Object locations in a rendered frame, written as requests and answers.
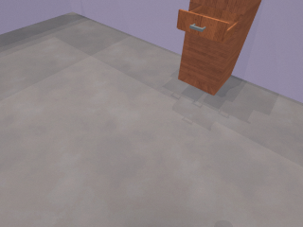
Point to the handle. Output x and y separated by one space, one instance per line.
201 29

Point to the cabinet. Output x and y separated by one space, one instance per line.
206 64

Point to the drawer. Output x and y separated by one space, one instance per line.
219 24

